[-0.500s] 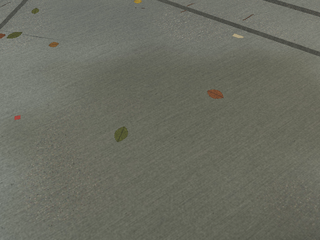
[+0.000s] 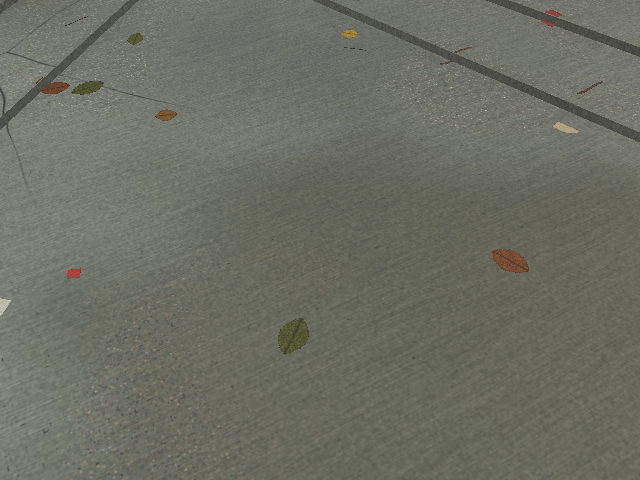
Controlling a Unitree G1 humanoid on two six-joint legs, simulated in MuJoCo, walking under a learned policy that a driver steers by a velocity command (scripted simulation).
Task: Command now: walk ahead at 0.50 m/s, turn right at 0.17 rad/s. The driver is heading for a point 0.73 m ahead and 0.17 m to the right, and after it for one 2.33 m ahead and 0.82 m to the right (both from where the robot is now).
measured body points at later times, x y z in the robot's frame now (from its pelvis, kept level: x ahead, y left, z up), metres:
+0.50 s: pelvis +0.29 -0.03 -0.13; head +0.31 -0.03 +0.32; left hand +0.42 +0.21 -0.26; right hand +0.40 -0.31 -0.22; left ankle +0.46 +0.12 -0.80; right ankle +0.27 -0.11 -0.86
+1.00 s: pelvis +0.52 -0.05 -0.12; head +0.55 -0.05 +0.33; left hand +0.82 +0.05 -0.21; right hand +0.38 -0.30 -0.23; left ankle +0.50 +0.09 -0.86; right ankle +0.56 -0.28 -0.79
